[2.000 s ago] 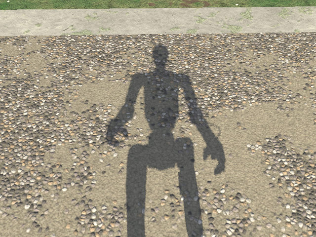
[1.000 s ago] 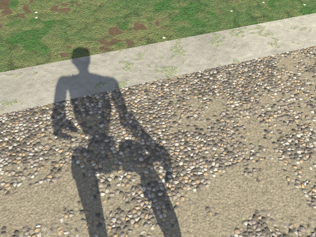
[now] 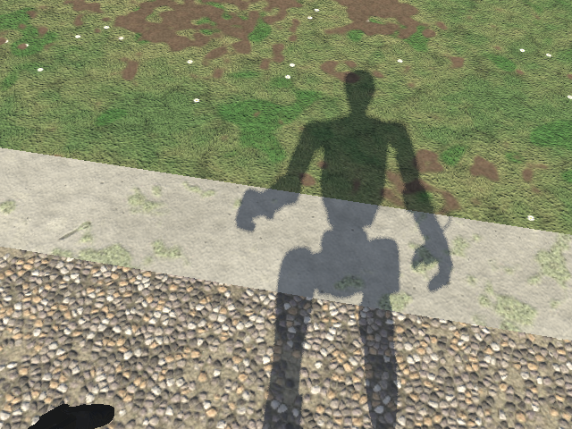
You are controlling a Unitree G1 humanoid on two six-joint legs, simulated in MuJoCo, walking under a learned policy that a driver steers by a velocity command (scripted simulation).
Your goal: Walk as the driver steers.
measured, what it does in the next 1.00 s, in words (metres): walks ahead, turning right: right foot, then left foot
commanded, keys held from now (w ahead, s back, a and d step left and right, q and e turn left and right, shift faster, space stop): no key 0.12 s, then e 0.76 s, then no key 0.12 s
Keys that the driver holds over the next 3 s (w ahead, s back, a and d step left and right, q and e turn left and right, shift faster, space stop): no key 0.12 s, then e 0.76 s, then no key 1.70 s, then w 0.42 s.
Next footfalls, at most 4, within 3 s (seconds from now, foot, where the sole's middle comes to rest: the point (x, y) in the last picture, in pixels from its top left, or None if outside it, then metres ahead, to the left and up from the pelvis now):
0.16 right None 0.29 -0.13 -0.78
0.56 left None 0.26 0.10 -0.78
0.96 right None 0.18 -0.16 -0.78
1.32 left None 0.27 0.07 -0.78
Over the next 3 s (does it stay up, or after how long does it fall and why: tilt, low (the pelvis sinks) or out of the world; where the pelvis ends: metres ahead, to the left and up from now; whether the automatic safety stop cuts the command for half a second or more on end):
stays up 0.28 -0.04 -0.01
